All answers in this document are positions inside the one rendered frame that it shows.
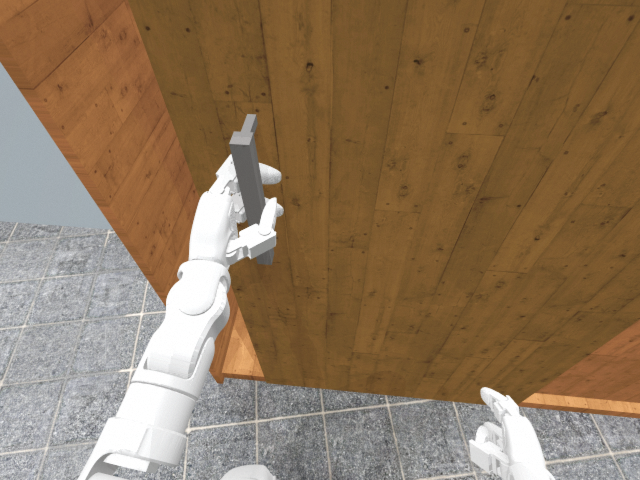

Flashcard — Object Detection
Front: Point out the robot left forearm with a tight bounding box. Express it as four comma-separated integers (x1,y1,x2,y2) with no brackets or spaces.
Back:
77,260,231,480

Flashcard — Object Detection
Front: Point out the robot right hand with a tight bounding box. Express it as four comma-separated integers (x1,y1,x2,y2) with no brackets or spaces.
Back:
469,387,546,480

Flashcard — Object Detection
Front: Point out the robot left hand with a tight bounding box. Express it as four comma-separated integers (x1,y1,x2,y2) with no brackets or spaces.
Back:
189,154,284,270

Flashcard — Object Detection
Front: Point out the wardrobe door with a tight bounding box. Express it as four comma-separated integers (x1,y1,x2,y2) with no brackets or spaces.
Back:
128,0,640,405
535,319,640,403

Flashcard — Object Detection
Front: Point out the handle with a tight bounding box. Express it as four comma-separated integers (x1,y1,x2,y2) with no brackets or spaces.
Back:
229,114,275,265

